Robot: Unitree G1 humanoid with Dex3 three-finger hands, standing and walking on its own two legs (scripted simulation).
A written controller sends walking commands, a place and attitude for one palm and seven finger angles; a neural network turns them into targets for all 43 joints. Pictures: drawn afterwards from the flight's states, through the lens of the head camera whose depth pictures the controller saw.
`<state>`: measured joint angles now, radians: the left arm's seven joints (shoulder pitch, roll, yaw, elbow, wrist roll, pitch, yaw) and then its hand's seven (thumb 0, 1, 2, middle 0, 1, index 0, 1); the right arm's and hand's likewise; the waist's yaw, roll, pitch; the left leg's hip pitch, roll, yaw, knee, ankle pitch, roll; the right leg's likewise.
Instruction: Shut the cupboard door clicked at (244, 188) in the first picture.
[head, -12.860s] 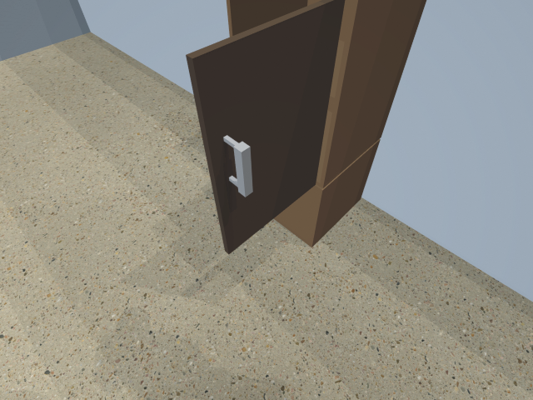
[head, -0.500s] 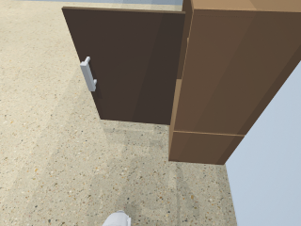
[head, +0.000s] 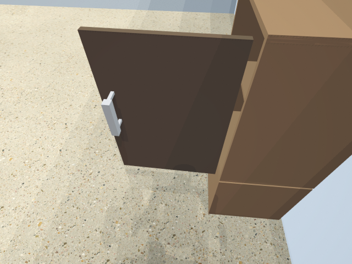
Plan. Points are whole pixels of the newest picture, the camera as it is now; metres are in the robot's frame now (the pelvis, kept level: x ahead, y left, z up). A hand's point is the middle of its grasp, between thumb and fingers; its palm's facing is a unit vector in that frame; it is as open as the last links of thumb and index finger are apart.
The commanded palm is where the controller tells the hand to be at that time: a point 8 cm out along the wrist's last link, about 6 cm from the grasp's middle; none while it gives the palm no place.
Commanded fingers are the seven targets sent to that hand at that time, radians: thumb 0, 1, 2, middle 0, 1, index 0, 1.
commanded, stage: come to a stop and stand still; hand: left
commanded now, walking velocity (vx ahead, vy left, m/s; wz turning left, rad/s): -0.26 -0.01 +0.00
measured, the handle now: (114, 113) +0.52 +0.23 +0.01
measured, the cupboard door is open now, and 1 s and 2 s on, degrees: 89 89 89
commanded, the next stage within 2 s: look again from close up in 1.16 s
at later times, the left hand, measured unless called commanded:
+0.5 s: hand out of the picture +0.06 +0.23 -0.18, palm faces +0.05 -0.98 -0.19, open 7.4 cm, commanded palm none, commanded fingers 0.00 0.90 0.90 -0.20 -0.30 -0.20 -0.30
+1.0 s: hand out of the picture -0.03 +0.17 -0.17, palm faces +0.00 -0.99 -0.16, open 7.4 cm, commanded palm none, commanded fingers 0.00 0.90 0.90 -0.20 -0.30 -0.20 -0.30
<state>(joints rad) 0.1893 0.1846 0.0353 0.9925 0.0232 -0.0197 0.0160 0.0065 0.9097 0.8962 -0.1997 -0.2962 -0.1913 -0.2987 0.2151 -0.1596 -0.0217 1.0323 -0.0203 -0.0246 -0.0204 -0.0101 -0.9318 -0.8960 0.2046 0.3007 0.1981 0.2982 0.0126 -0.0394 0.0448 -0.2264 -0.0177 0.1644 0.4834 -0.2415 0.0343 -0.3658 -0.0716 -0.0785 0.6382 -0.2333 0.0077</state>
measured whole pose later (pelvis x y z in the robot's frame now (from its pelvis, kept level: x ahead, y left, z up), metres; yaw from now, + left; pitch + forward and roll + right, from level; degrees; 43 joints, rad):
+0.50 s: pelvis +0.00 +0.04 +0.01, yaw +0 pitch +0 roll -1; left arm 0.17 0.22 0.06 1.03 0.01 0.07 0.03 0.01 0.91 0.90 -0.20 -0.30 -0.20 -0.30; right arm 0.25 -0.13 -0.02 1.05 -0.02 0.03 -0.04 0.00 -0.91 -0.90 0.20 0.30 0.20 0.30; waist 0.00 -0.05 0.06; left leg -0.23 0.00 0.09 0.47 -0.25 0.06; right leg -0.35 -0.01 0.01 0.90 -0.46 0.00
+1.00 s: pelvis -0.03 +0.01 +0.01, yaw +0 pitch -2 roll +0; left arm 0.28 0.15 -0.01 1.12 0.01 0.01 0.03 0.01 0.91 0.90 -0.20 -0.30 -0.20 -0.30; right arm 0.27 -0.15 -0.02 1.14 -0.01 0.02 -0.02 0.00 -0.91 -0.90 0.20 0.30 0.20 0.30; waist -0.01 -0.03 0.03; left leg -0.22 0.01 0.10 0.41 -0.17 0.02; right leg -0.08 -0.01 0.00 0.41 -0.30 0.01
